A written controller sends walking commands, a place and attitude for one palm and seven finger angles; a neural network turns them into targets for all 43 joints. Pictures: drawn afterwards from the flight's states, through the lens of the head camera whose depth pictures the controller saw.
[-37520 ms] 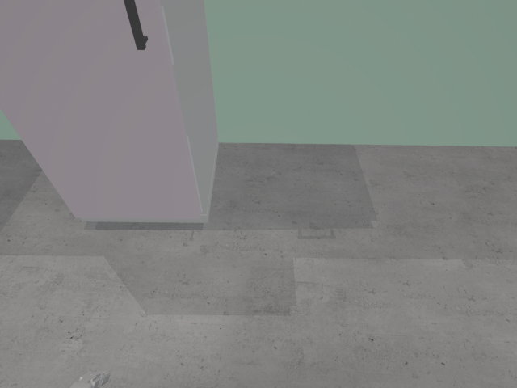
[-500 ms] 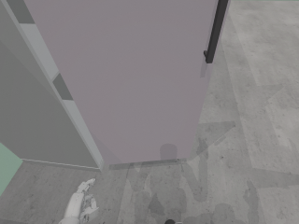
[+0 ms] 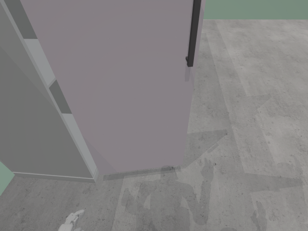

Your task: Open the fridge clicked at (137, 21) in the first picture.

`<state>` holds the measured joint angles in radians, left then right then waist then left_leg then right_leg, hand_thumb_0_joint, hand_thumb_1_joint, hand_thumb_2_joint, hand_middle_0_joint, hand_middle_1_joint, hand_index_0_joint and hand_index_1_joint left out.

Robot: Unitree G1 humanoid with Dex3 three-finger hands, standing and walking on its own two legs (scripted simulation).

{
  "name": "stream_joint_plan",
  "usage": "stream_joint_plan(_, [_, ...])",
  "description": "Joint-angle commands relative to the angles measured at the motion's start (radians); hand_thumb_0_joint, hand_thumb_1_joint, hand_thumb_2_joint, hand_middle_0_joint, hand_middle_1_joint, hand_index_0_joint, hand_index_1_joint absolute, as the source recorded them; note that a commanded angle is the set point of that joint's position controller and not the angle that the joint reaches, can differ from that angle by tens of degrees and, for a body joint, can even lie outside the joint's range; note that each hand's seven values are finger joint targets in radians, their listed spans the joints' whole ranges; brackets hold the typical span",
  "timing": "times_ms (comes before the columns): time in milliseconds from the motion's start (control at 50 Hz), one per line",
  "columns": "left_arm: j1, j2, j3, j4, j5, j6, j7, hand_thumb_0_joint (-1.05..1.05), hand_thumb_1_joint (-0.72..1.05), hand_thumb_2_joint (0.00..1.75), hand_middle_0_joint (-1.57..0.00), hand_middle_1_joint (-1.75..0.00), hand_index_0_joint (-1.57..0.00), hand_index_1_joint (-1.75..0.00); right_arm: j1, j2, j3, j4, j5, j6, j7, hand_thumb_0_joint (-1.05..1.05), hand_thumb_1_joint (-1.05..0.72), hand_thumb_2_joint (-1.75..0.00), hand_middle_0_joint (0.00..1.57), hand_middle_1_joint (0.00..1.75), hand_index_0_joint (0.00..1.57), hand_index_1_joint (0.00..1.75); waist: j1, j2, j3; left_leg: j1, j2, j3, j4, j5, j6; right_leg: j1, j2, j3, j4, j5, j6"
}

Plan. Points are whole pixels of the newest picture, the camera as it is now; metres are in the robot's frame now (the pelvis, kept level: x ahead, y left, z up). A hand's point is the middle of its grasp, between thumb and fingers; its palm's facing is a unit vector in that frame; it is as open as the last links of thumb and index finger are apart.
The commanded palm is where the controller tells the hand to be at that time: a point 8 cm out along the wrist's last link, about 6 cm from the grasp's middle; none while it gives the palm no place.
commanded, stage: stop stepping back and stand still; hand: right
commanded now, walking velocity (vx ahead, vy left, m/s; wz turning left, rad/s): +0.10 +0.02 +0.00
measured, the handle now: (192, 24) +0.69 -0.11 +0.27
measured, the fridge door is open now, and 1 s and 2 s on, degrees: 78 78 78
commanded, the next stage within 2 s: let the arm hang, fingers relaxed in 0.78 s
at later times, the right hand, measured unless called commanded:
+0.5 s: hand (302, 153) +0.25 -0.29 +0.15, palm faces +0.48 +0.78 -0.40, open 7.4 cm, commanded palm +0.18 -0.32 +0.18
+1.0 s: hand (264, 185) +0.25 -0.28 +0.00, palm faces +0.20 +0.87 -0.46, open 7.4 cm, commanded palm none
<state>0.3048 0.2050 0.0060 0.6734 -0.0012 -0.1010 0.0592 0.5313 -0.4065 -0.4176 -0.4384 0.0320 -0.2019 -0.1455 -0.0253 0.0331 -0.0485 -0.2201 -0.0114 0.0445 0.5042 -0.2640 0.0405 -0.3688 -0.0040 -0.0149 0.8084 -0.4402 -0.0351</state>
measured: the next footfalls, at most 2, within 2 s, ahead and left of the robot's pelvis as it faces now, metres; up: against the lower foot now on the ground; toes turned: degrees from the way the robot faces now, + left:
none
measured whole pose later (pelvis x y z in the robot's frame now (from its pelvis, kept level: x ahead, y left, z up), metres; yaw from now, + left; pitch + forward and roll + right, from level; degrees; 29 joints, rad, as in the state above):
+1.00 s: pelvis +0.05 -0.01 -0.01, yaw -3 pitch +2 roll +0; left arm 0.15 0.30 0.02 0.74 0.01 -0.04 0.00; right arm 0.30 -0.36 -0.15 0.17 -0.02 -0.05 -0.03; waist 0.00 -0.06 -0.05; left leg -0.31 0.02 0.05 0.59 -0.32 0.00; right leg -0.33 0.03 0.00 0.61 -0.32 -0.03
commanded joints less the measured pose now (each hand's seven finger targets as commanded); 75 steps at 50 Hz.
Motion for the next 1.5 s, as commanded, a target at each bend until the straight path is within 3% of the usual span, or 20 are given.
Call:
stream_joint_plan(0, [-0.147,0.119,0.032,-0.158,0.007,-0.06,0.032,0.0,0.9,0.9,-0.2,-0.3,-0.2,-0.3,-0.249,-0.146,-0.032,-0.175,-0.01,-0.037,-0.024,0.0,-0.9,-0.9,0.2,0.3,0.2,0.3,0.063,-0.052,0.06,-0.267,0.158,-0.149,-0.06,-0.398,0.085,0.251,-0.021,-0.034,-0.32,0.04,-0.013])
stream_joint_plan(40, [-0.158,0.148,0.036,-0.185,0.002,-0.084,0.029,0.0,0.9,0.9,-0.2,-0.3,-0.2,-0.3,-0.31,-0.161,-0.039,-0.315,-0.012,-0.065,-0.036,0.0,-0.9,-0.9,0.2,0.3,0.2,0.3,0.047,-0.428,0.055,-0.386,-0.044,0.012,0.386,-0.314,-0.024,0.29,-0.306,0.507,-0.645,-0.175,-0.13])
stream_joint_plan(80, [-0.156,0.109,0.031,-0.163,0.008,-0.105,0.017,0.0,0.9,0.9,-0.2,-0.3,-0.2,-0.3,-0.244,-0.222,-0.105,-0.287,-0.017,-0.072,-0.033,0.0,-0.9,-0.9,0.2,0.3,0.2,0.3,0.038,-0.266,0.093,-0.331,0.012,-0.112,0.581,-0.221,-0.026,0.081,-0.347,0.61,-0.72,-0.35,-0.189])
stream_joint_plan(140, [-0.169,0.086,0.014,-0.146,0.004,-0.108,-0.013,0.0,0.9,0.9,-0.2,-0.3,-0.2,-0.3,-0.088,-0.177,-0.096,-0.279,-0.018,-0.06,-0.024,0.0,-0.9,-0.9,0.2,0.3,0.2,0.3,0.008,-0.238,0.073,-0.088,0.031,-0.021,0.272,-0.17,-0.028,-0.035,-0.248,0.272,-0.649,-0.164,-0.121])
stream_joint_plan(200, [-0.147,0.108,0.022,-0.175,0.01,-0.093,-0.008,0.0,0.9,0.9,-0.2,-0.3,-0.2,-0.3,-0.028,-0.178,-0.114,-0.216,-0.021,-0.056,-0.017,0.0,-0.9,-0.9,0.2,0.3,0.2,0.3,0.012,-0.194,0.041,0.19,-0.012,0.031,-0.046,-0.11,-0.026,-0.139,-0.147,0.118,-0.51,-0.166,-0.046])
stream_joint_plan(220, [-0.146,0.111,0.03,-0.179,0.011,-0.083,-0.005,0.0,0.9,0.9,-0.2,-0.3,-0.2,-0.3,-0.038,-0.178,-0.113,-0.18,-0.022,-0.058,-0.012,0.0,-0.9,-0.9,0.2,0.3,0.2,0.3,0.017,-0.102,0.056,0.178,0.027,-0.054,-0.145,-0.111,-0.001,-0.15,-0.091,0.054,-0.378,-0.113,-0.025])
stream_joint_plan(260, [-0.125,0.107,0.033,-0.178,0.014,-0.071,-0.001,0.0,0.9,0.9,-0.2,-0.3,-0.2,-0.3,-0.051,-0.194,-0.128,-0.116,-0.004,-0.051,-0.007,0.0,-0.9,-0.9,0.2,0.3,0.2,0.3,0.039,0.099,0.049,0.038,0.266,-0.421,-0.304,-0.121,0.118,-0.097,-0.011,-0.01,-0.067,0.048,0.011])
stream_joint_plan(280, [-0.127,0.094,0.03,-0.169,0.004,-0.078,-0.006,0.0,0.9,0.9,-0.2,-0.3,-0.2,-0.3,-0.154,-0.193,-0.117,-0.161,0.001,-0.052,-0.012,0.0,-0.9,-0.9,0.2,0.3,0.2,0.3,0.038,0.132,0.001,0.029,0.306,-0.446,-0.277,-0.076,0.147,-0.055,-0.01,0.0,-0.052,0.047,0.018])
stream_joint_plan(320, [-0.116,0.109,0.037,-0.159,-0.002,-0.076,0.001,0.0,0.9,0.9,-0.2,-0.3,-0.2,-0.3,-0.121,-0.155,-0.09,-0.127,0.004,-0.039,-0.016,0.0,-0.9,-0.9,0.2,0.3,0.2,0.3,0.045,0.105,0.009,-0.063,0.238,-0.304,-0.186,-0.071,0.109,0.109,-0.036,0.02,-0.253,0.119,0.008])
stream_joint_plan(400, [-0.188,0.113,0.022,-0.177,0.0,-0.079,0.02,0.0,0.9,0.9,-0.2,-0.3,-0.2,-0.3,-0.166,-0.173,-0.083,-0.243,-0.009,-0.066,-0.019,0.0,-0.9,-0.9,0.2,0.3,0.2,0.3,0.024,-0.258,0.014,-0.069,0.02,-0.035,0.085,0.033,-0.041,0.186,-0.189,0.271,-0.53,0.374,-0.024])
stream_joint_plan(440, [-0.186,0.104,0.018,-0.169,0.004,-0.083,0.018,0.0,0.9,0.9,-0.2,-0.3,-0.2,-0.3,-0.152,-0.178,-0.087,-0.245,-0.021,-0.074,-0.023,0.0,-0.9,-0.9,0.2,0.3,0.2,0.3,0.012,-0.21,0.015,-0.033,0.02,-0.028,0.02,0.004,-0.043,0.193,-0.199,0.24,-0.505,0.486,-0.033])
stream_joint_plan(520, [-0.163,0.116,0.034,-0.187,-0.005,-0.078,0.005,0.0,0.9,0.9,-0.2,-0.3,-0.2,-0.3,-0.044,-0.184,-0.12,-0.248,-0.009,-0.078,-0.024,0.0,-0.9,-0.9,0.2,0.3,0.2,0.3,0.02,-0.127,-0.095,0.128,0.064,-0.066,-0.031,0.41,-0.013,0.199,-0.105,0.085,-0.355,0.68,0.019])
stream_joint_plan(600, [-0.161,0.115,0.042,-0.208,-0.013,-0.054,0.003,0.0,0.9,0.9,-0.2,-0.3,-0.2,-0.3,0.022,-0.187,-0.14,-0.224,0.011,-0.073,-0.026,0.0,-0.9,-0.9,0.2,0.3,0.2,0.3,0.031,-0.066,-0.138,0.165,0.12,-0.13,-0.026,0.581,0.004,0.179,-0.077,0.041,-0.309,0.634,0.027])
stream_joint_plan(840, [-0.183,0.121,0.038,-0.228,-0.016,-0.019,0.027,0.0,0.9,0.9,-0.2,-0.3,-0.2,-0.3,0.001,-0.185,-0.119,-0.219,0.017,-0.05,-0.029,0.0,-0.9,-0.9,0.2,0.3,0.2,0.3,0.029,-0.062,-0.116,0.115,0.113,-0.126,-0.06,0.445,-0.014,0.181,-0.081,0.058,-0.357,0.541,0.012])
stream_joint_plan(860, [-0.254,0.23,0.079,-0.038,-0.029,-0.078,-0.067,0.0,0.9,0.9,-0.2,-0.3,-0.2,-0.3,-0.087,-0.006,0.341,0.523,-0.039,0.078,0.102,0.0,-0.9,-0.9,0.2,0.3,0.2,0.3,0.091,-0.046,-0.011,-0.076,0.164,-0.041,0.067,0.432,0.002,0.175,-0.106,0.05,-0.209,0.596,0.012])
stream_joint_plan(920, [-0.151,0.216,0.063,-0.022,0.01,0.038,-0.069,0.0,0.9,0.9,-0.2,-0.3,-0.2,-0.3,-0.14,0.019,0.307,0.66,-0.067,0.181,0.145,0.0,-0.9,-0.9,0.2,0.3,0.2,0.3,0.036,0.017,-0.017,-0.079,0.133,-0.068,0.028,0.06,-0.005,0.007,-0.116,0.13,-0.279,0.275,-0.031])
stream_joint_plan(980, [-0.115,0.189,0.047,0.004,0.027,0.069,-0.064,0.0,0.9,0.9,-0.2,-0.3,-0.2,-0.3,-0.249,-0.005,0.337,0.834,-0.065,0.184,0.144,0.0,-0.9,-0.9,0.2,0.3,0.2,0.3,0.055,0.198,-0.005,-0.085,0.201,-0.158,-0.063,0.134,0.053,0.047,-0.034,0.076,-0.198,0.264,-0.009])
stream_joint_plan(1100, [-0.124,0.166,0.011,0.136,0.035,0.092,-0.05,0.0,0.9,0.9,-0.2,-0.3,-0.2,-0.3,-0.312,0.034,0.38,1.176,-0.049,0.209,0.131,0.0,-0.9,-0.9,0.2,0.3,0.2,0.3,0.024,-0.125,0.051,0.012,0.093,-0.092,-0.05,0.029,-0.007,0.049,-0.087,0.154,-0.412,0.337,-0.026])
stream_joint_plan(1200, [-0.057,0.11,0.008,0.24,0.031,0.093,-0.032,0.0,0.9,0.9,-0.2,-0.3,-0.2,-0.3,-0.254,0.081,0.379,1.356,-0.043,0.199,0.128,0.0,-0.9,-0.9,0.2,0.3,0.2,0.3,0.022,-0.198,0.023,0.067,0.101,-0.104,-0.132,0.037,0.011,0.091,-0.073,0.124,-0.44,0.232,-0.017])
stream_joint_plan(1480, [0.059,0.06,0.011,0.382,0.019,0.091,-0.021,0.0,0.9,0.9,-0.2,-0.3,-0.2,-0.3,-0.204,0.128,0.402,1.535,-0.04,0.192,0.117,0.0,-0.9,-0.9,0.2,0.3,0.2,0.3,0.03,-0.016,0.1,0.031,0.101,-0.088,-0.153,0.076,-0.002,0.15,-0.091,0.107,-0.483,0.281,-0.024])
